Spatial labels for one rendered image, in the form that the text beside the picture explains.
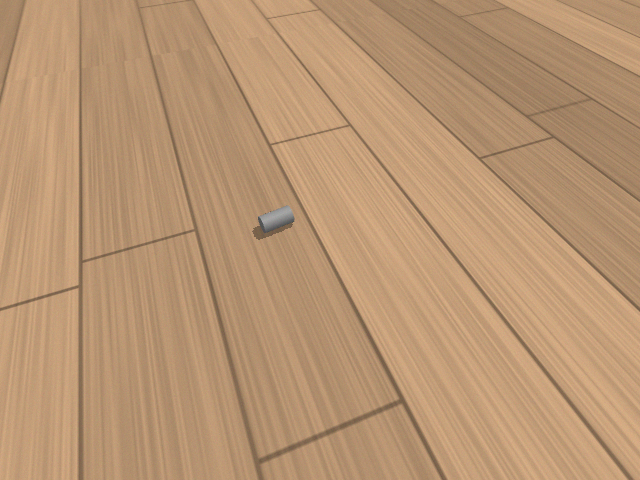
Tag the can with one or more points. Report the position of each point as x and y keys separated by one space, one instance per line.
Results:
x=276 y=219

